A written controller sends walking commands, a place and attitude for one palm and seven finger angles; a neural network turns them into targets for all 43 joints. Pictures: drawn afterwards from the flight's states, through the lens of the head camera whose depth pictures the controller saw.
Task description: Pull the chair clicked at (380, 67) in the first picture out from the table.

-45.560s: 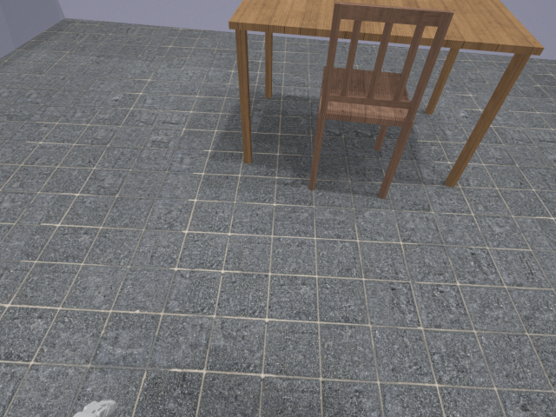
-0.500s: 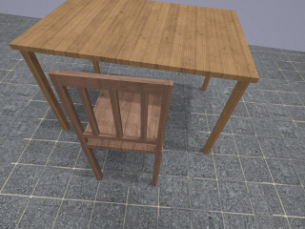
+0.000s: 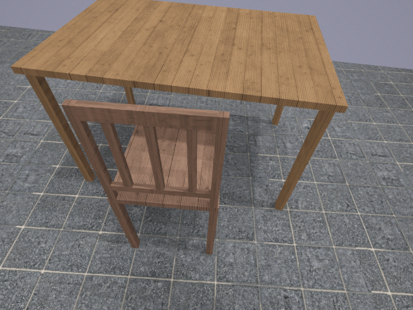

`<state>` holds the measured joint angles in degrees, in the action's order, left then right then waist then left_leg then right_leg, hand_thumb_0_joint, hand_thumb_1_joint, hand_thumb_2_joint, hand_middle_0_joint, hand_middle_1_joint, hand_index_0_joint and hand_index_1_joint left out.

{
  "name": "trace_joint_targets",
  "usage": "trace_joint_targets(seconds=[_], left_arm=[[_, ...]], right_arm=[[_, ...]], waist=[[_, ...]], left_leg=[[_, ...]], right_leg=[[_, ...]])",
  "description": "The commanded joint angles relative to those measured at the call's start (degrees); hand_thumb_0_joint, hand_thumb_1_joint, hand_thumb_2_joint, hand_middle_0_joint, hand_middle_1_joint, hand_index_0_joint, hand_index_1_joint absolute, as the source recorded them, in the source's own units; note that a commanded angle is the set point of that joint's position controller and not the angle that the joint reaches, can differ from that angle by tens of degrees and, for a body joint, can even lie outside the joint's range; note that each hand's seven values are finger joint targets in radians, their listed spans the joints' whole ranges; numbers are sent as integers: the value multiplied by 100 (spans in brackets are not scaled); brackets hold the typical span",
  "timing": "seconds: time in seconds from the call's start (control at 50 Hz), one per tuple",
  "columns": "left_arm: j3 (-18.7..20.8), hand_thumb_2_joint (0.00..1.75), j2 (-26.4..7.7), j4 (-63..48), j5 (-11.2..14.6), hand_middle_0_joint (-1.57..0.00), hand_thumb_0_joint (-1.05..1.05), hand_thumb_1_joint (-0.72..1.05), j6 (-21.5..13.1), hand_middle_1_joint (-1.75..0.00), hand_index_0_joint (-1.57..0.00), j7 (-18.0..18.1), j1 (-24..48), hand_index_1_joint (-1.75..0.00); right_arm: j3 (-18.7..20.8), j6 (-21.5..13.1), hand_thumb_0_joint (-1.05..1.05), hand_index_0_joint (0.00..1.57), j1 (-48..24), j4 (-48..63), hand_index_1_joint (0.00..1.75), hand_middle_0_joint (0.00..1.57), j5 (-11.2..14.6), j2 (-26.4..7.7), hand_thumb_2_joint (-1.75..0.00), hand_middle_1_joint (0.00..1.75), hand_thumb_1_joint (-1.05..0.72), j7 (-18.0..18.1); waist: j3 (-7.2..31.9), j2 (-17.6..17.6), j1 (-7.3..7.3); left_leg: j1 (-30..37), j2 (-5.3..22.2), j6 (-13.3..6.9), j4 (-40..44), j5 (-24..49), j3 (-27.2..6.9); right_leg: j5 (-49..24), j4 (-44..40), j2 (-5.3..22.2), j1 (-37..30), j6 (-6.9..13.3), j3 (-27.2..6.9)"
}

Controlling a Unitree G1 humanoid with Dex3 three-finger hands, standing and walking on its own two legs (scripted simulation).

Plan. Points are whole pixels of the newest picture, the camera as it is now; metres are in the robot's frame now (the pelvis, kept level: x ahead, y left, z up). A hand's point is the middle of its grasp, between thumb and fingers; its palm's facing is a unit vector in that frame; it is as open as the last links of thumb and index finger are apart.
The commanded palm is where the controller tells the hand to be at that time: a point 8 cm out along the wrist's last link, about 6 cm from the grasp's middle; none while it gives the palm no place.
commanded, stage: look again from close up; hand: left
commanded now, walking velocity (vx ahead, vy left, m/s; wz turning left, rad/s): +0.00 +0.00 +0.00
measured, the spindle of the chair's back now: (155, 160) +0.51 +0.17 -0.08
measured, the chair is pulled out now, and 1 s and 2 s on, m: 0.17 0.17 0.17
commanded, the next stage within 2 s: shuffle to correct the standing spot in 0.54 s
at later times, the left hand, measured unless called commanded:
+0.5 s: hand out of the picture +0.00 +0.15 -0.18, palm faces +0.02 -0.99 -0.16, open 7.4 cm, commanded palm none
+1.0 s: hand out of the picture +0.02 +0.16 -0.18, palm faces +0.03 -0.99 -0.17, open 7.4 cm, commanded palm none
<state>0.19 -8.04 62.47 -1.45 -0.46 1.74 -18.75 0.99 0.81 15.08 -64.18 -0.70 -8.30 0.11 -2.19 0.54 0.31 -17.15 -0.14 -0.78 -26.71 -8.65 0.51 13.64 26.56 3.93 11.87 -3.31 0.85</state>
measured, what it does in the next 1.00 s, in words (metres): shifts its weight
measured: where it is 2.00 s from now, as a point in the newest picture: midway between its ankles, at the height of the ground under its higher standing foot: outside the picture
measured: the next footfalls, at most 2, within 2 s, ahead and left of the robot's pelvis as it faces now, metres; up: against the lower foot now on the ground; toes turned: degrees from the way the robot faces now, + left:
none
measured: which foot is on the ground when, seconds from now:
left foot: down 0.00-1.00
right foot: down 0.00-1.00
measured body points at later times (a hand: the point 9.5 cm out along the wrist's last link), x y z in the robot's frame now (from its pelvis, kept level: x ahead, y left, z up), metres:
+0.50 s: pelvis +0.01 -0.01 +0.00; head +0.03 +0.00 +0.45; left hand +0.00 +0.21 -0.16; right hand +0.01 -0.23 -0.16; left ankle +0.06 +0.11 -0.74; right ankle +0.01 -0.16 -0.74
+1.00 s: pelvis +0.05 -0.01 +0.00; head +0.06 +0.00 +0.45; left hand +0.02 +0.21 -0.16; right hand +0.03 -0.22 -0.16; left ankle +0.06 +0.11 -0.74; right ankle +0.01 -0.16 -0.74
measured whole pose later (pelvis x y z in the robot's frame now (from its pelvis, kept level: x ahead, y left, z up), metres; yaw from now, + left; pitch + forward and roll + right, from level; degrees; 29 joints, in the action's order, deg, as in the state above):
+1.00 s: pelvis +0.05 -0.01 +0.00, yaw -1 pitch +0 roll +0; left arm 0.6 -7.5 64.4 -1.1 -0.6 2.0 -19.9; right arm -0.2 -0.8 17.3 -66.0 -0.6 -6.9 1.1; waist -1.4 1.0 0.0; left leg -13.3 -0.3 -0.5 -27.2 -13.4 1.2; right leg 17.7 26.1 4.2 7.8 -3.4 0.3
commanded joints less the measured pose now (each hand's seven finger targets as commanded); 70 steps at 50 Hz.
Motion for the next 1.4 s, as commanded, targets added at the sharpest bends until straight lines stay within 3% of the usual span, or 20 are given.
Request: trace_joint_targets(seconds=[0.0,0.12,0.26,0.42,0.62,0.68,0.76,0.82,0.86,0.9,0.94,1.02,1.08,1.16,1.18,1.2,1.22,1.24,1.28,1.38], left_arm=[[123,90,-554,-100,15,-20,0,90,-76,-30,-20,65,-537,-30],[127,90,-562,-99,23,-20,0,90,-80,-30,-20,66,-481,-30],[130,90,-505,-71,27,-20,0,90,-91,-30,-20,70,-495,-30],[119,90,-545,-53,21,-20,0,90,-73,-30,-20,68,-434,-30],[118,90,-521,-40,28,-20,0,90,-87,-30,-20,64,-440,-30],[138,90,-528,8,17,-20,0,90,-86,-30,-20,42,-485,-30],[217,90,-613,-4,-21,-20,0,90,-26,-30,-20,1,-545,-30],[175,90,-502,1,0,-20,0,90,-50,-30,-20,14,-531,-30],[127,90,-367,50,10,-20,0,90,-80,-30,-20,41,-583,-30],[118,90,-385,122,37,-20,0,90,-104,-30,-20,78,-686,-30],[138,90,-423,105,44,-20,0,90,-81,-30,-20,106,-741,-30],[199,90,-501,-46,50,-20,0,90,-26,-30,-20,131,-640,-30],[240,90,-520,-163,45,-20,0,90,14,-30,-20,128,-539,-30],[243,90,-536,-215,31,-20,0,90,14,-30,-20,102,-417,-30],[206,90,-760,-252,-7,-20,0,90,-76,-30,-20,295,-385,-30],[206,90,-784,-551,41,-20,0,90,-97,-30,-20,261,-173,-30],[197,90,-861,-616,45,-20,0,90,-114,-30,-20,202,-12,-30],[188,90,-906,-646,46,-20,0,90,-129,-30,-20,182,47,-30],[162,90,-899,-716,40,-20,0,90,-105,-30,-20,140,118,-30],[126,90,-958,-813,37,-20,0,90,-36,-30,-20,71,130,-30]], right_arm=[[122,-107,0,20,296,166,30,20,29,-582,-90,30,-90,53],[103,-106,0,20,310,124,30,20,40,-541,-90,30,-90,62],[89,-141,0,20,327,103,30,20,36,-538,-90,30,-90,77],[82,-99,0,20,310,52,30,20,38,-527,-90,30,-90,74],[67,-142,0,20,329,34,30,20,39,-548,-90,30,-90,90],[67,-121,0,20,433,-32,30,20,-2,-534,-90,30,-90,86],[98,-61,0,20,483,6,30,20,-46,-513,-90,30,-90,65],[48,-119,0,20,563,-1,30,20,-17,-405,-90,30,-90,88],[8,-200,0,20,628,-61,30,20,12,-434,-90,30,-90,119],[-10,-263,0,20,609,-88,30,20,33,-457,-90,30,-90,155],[10,-274,0,20,625,-77,30,20,39,-518,-90,30,-90,185],[91,-225,0,20,590,8,30,20,61,-611,-90,30,-90,224],[146,-179,0,20,511,91,30,20,56,-648,-90,30,-90,231],[156,-140,0,20,303,174,30,20,40,-597,-90,30,-90,186],[185,-210,0,20,115,623,30,20,100,-895,-90,30,-90,149],[147,-205,0,20,275,800,30,20,50,-688,-90,30,-90,93],[101,-190,0,20,-24,809,30,20,-2,-581,-90,30,-90,61],[88,-167,0,20,42,863,30,20,-14,-605,-90,30,-90,56],[95,-149,0,20,140,924,30,20,-8,-619,-90,30,-90,48],[56,-134,0,20,92,1031,30,20,-24,-785,-90,30,-90,29]], waist=[[-194,-101,-20],[-244,25,-10],[-64,-120,-29],[-365,-3,-13],[-129,-92,-23],[-70,-61,-16],[-594,75,-39],[-673,2,5],[-509,-257,-34],[-192,-183,-76],[-57,-194,-76],[127,-269,-57],[251,-253,-42],[243,-75,-57],[469,385,-20],[727,157,94],[498,-121,-15],[451,22,83],[138,-108,128],[-439,80,38]], left_leg=[[111,428,8,727,-840,-519],[222,410,30,590,-501,-410],[339,467,9,573,-133,-432],[259,437,44,670,-506,-391],[427,485,23,601,-34,-394],[383,375,36,616,-995,-327],[-89,267,-13,545,-1990,-311],[167,338,-28,545,-1001,-321],[327,529,-83,616,82,-481],[553,575,-96,426,1465,-421],[782,627,-82,261,2377,-371],[987,724,-107,172,2936,-372],[971,742,-123,161,2602,-390],[702,614,-74,193,1379,-330],[667,786,20,-743,2425,-379],[371,568,-14,-536,690,-303],[319,377,29,-362,-13,-139],[277,323,27,-412,-96,-141],[236,348,-8,-314,-140,-203],[-252,341,-55,39,-803,-379]], right_leg=[[378,-600,168,326,337,-214],[355,-676,185,360,340,-229],[-44,-577,175,176,335,-183],[329,-736,170,332,331,-234],[-45,-669,166,149,330,-207],[810,-726,182,156,374,-239],[1958,-815,239,513,473,-388],[1053,-640,218,620,467,-283],[-29,-405,126,349,354,-88],[-837,-413,191,-59,288,-76],[-1184,-311,188,-159,281,-64],[-1293,-140,144,-147,285,-40],[-1163,-44,121,-80,285,-31],[-985,-187,153,-95,325,-161],[-2174,-207,272,-89,333,-296],[-880,-57,360,-224,462,-287],[-399,-201,419,-44,547,-420],[-149,-216,410,108,591,-461],[277,-164,299,449,611,-408],[1185,-309,114,602,555,-348]])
